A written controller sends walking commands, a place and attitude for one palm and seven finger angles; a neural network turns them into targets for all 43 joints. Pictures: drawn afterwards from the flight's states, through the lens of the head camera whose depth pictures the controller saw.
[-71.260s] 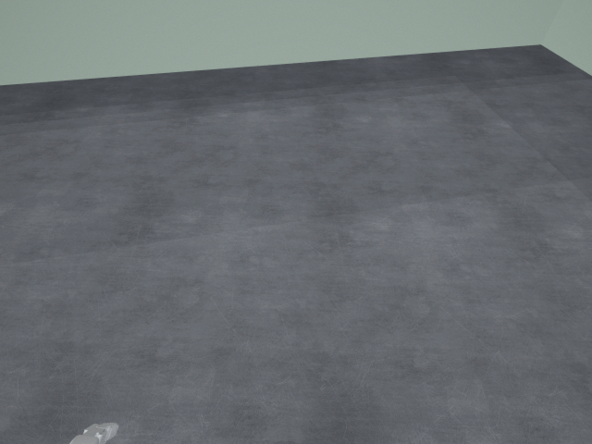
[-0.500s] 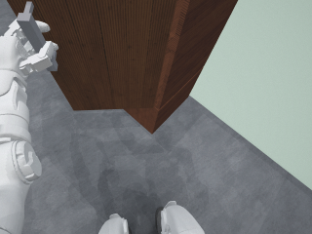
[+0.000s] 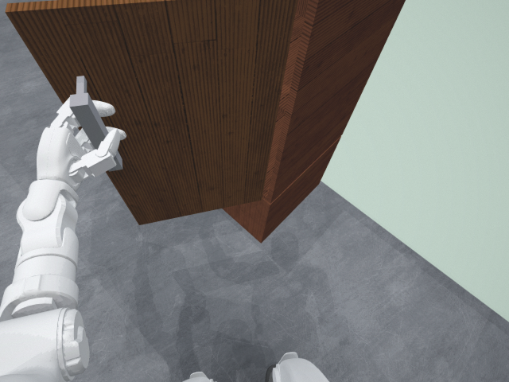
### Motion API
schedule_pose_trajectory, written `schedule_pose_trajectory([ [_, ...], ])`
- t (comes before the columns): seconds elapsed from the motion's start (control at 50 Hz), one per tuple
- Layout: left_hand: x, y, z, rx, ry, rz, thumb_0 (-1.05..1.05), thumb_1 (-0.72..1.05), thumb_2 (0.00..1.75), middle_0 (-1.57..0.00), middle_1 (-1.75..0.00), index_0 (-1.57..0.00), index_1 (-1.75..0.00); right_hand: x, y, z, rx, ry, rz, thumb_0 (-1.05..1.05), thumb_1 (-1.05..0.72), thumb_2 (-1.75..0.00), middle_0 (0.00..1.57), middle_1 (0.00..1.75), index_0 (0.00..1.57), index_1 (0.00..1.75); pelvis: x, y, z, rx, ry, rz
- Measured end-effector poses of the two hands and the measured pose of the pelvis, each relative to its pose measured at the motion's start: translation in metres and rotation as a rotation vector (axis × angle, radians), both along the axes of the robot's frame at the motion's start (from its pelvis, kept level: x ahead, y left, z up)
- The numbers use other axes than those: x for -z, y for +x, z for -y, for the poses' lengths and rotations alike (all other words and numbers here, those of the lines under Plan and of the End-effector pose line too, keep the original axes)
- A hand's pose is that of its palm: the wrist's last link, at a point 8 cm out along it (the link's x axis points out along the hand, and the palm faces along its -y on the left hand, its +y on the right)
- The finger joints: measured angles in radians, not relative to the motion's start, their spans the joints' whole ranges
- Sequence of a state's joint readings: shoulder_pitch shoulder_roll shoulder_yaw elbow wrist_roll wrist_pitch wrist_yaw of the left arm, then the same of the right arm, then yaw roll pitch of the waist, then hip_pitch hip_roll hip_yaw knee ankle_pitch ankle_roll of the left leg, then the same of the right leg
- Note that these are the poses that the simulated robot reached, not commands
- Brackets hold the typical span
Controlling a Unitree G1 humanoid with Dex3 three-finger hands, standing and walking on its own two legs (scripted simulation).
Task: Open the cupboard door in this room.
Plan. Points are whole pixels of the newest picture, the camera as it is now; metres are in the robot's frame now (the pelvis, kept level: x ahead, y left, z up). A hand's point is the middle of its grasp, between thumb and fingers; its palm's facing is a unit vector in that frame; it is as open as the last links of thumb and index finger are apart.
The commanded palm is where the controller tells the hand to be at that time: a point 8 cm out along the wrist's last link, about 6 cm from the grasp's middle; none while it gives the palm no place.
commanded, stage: pull the door open along its arc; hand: left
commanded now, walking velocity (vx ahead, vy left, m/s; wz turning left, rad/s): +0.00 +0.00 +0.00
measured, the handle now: (99, 126) +0.51 +0.22 +0.07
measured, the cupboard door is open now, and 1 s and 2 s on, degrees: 58 99 100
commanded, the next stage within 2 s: open thumb and fingers to let go in 0.66 s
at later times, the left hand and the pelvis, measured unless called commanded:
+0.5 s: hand (165, 217) +0.34 +0.11 +0.08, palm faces +0.40 -0.92 +0.01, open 6.4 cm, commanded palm +0.27 +0.15 +0.07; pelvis +0.00 -0.03 +0.01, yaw +4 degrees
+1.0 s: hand (212, 248) +0.29 +0.04 +0.07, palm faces +0.41 -0.91 -0.02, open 7.1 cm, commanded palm +0.25 +0.10 +0.07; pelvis -0.01 -0.06 +0.01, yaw +6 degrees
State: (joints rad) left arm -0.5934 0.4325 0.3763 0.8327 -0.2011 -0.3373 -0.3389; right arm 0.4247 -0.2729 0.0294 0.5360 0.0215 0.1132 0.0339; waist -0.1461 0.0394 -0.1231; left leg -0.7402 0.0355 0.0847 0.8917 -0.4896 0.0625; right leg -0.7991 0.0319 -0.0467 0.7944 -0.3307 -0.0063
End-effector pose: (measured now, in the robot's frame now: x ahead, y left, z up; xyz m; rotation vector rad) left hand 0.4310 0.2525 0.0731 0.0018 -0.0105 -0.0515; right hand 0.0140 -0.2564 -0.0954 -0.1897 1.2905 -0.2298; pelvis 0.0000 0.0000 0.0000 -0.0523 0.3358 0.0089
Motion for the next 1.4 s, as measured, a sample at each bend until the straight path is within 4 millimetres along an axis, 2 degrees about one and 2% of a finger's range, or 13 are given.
schedule_pose_trajectory([
  [0.06, 0.001, -0.023, 0.010, -0.016, -0.010, 0.009, -0.01, 0.68, 0.74, -0.32, -1.33, -0.31, -1.31, -0.002, 0.026, -0.001, -0.024, 0.013, 0.083, 0.01, -0.90, -0.90, 0.20, 0.29, 0.20, 0.30, -0.003, 0.003, 0.000, 0.004, 0.005, 0.017],
  [0.24, 0.002, -0.090, 0.059, -0.294, -0.065, 0.032, -0.01, 0.66, 0.76, -0.32, -1.31, -0.33, -1.24, -0.005, 0.112, -0.015, -0.157, 0.076, 0.308, 0.01, -0.91, -0.90, 0.20, 0.29, 0.20, 0.30, -0.007, 0.000, 0.007, -0.010, 0.025, 0.078],
  [0.32, 0.001, -0.106, 0.078, -0.411, -0.054, 0.023, -0.01, 0.66, 0.78, -0.32, -1.30, -0.33, -1.25, -0.007, 0.139, -0.023, -0.219, 0.091, 0.357, 0.01, -0.91, -0.90, 0.20, 0.29, 0.20, 0.30, -0.007, -0.002, 0.015, -0.027, 0.036, 0.104],
  [0.4, -0.001, -0.118, 0.091, -0.470, -0.030, 0.011, -0.01, 0.66, 0.79, -0.32, -1.29, -0.32, -1.27, -0.010, 0.153, -0.027, -0.253, 0.103, 0.384, 0.01, -0.91, -0.90, 0.20, 0.29, 0.20, 0.30, -0.009, -0.003, 0.023, -0.041, 0.044, 0.123],
  [0.56, -0.003, -0.145, 0.117, -0.449, -0.016, -0.010, 0.00, 0.66, 0.76, -0.31, -1.31, -0.31, -1.31, -0.011, 0.151, -0.015, -0.257, 0.108, 0.380, 0.01, -0.90, -0.90, 0.20, 0.29, 0.20, 0.30, -0.013, 0.001, 0.038, -0.055, 0.052, 0.155],
  [0.68, -0.004, -0.166, 0.146, -0.444, -0.034, -0.028, 0.00, 0.66, 0.74, -0.29, -1.32, -0.32, -1.32, -0.009, 0.146, 0.001, -0.253, 0.097, 0.369, 0.01, -0.90, -0.90, 0.20, 0.29, 0.20, 0.30, -0.014, 0.005, 0.045, -0.060, 0.059, 0.170],
  [0.78, -0.004, -0.179, 0.171, -0.440, -0.010, -0.027, 0.00, 0.68, 0.76, -0.30, -1.32, -0.32, -1.33, -0.008, 0.149, 0.008, -0.260, 0.089, 0.386, 0.01, -0.90, -0.90, 0.20, 0.29, 0.20, 0.30, -0.011, 0.005, 0.051, -0.067, 0.065, 0.172],
  [0.92, -0.002, -0.178, 0.171, -0.478, 0.013, -0.025, -0.01, 0.61, 0.76, -0.35, -1.33, -0.34, -1.33, -0.007, 0.159, 0.008, -0.277, 0.088, 0.415, 0.01, -0.91, -0.90, 0.20, 0.29, 0.20, 0.30, -0.009, -0.003, 0.059, -0.078, 0.071, 0.179],
  [1.02, -0.002, -0.179, 0.167, -0.466, 0.009, -0.029, 0.00, 0.45, 0.70, -0.36, -1.31, -0.36, -1.31, -0.010, 0.162, 0.003, -0.287, 0.100, 0.447, 0.01, -0.91, -0.90, 0.20, 0.29, 0.20, 0.30, -0.009, -0.008, 0.061, -0.081, 0.074, 0.186],
  [1.12, -0.003, -0.182, 0.165, -0.459, -0.004, -0.022, 0.00, 0.19, 0.59, -0.35, -1.28, -0.36, -1.28, -0.011, 0.159, 0.000, -0.293, 0.105, 0.463, 0.01, -0.90, -0.90, 0.20, 0.29, 0.20, 0.30, -0.009, -0.014, 0.060, -0.081, 0.074, 0.192],
  [1.26, -0.002, -0.184, 0.164, -0.457, -0.003, -0.007, 0.00, -0.22, 0.42, -0.33, -1.23, -0.33, -1.22, -0.008, 0.145, -0.001, -0.293, 0.097, 0.449, 0.01, -0.90, -0.90, 0.20, 0.29, 0.20, 0.30, -0.007, -0.022, 0.056, -0.081, 0.072, 0.196],
  [1.4, -0.002, -0.183, 0.164, -0.447, -0.008, -0.002, -0.01, -0.43, 0.33, -0.29, -1.06, -0.29, -1.05, -0.004, 0.129, -0.002, -0.279, 0.088, 0.425, 0.01, -0.90, -0.90, 0.20, 0.29, 0.20, 0.30, -0.006, -0.028, 0.049, -0.075, 0.069, 0.196],
])
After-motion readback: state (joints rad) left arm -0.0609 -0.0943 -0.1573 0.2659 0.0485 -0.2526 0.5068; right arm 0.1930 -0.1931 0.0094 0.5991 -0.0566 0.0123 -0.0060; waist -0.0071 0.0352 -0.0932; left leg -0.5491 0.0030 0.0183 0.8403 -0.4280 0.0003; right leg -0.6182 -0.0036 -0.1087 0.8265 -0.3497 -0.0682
